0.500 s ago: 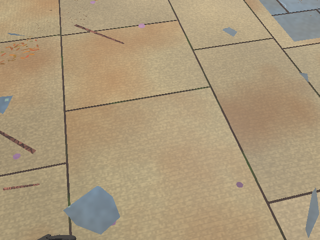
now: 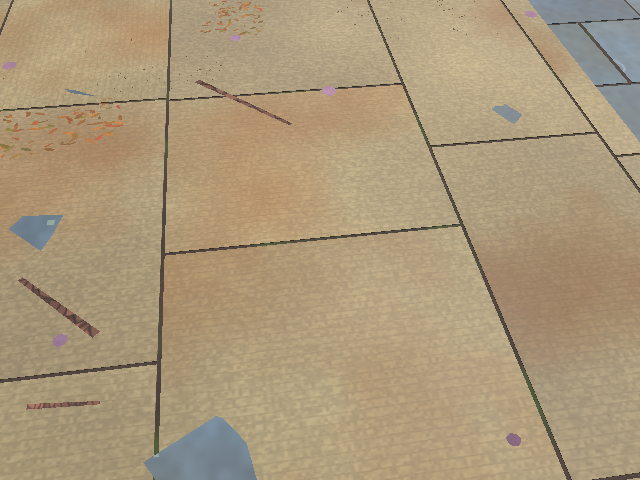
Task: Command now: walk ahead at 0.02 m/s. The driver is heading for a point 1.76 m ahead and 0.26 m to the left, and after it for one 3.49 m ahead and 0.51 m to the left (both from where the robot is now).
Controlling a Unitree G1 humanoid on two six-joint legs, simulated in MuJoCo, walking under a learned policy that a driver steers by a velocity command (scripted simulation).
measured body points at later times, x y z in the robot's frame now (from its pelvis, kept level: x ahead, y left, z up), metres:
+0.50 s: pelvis +0.02 +0.01 +0.00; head +0.02 +0.01 +0.45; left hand +0.09 +0.27 -0.14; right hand +0.05 -0.24 -0.15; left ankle -0.02 +0.13 -0.73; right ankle +0.04 -0.12 -0.73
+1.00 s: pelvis +0.01 +0.01 +0.00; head +0.02 +0.01 +0.45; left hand +0.05 +0.26 -0.15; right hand +0.00 -0.23 -0.15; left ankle -0.02 +0.13 -0.73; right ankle +0.04 -0.12 -0.73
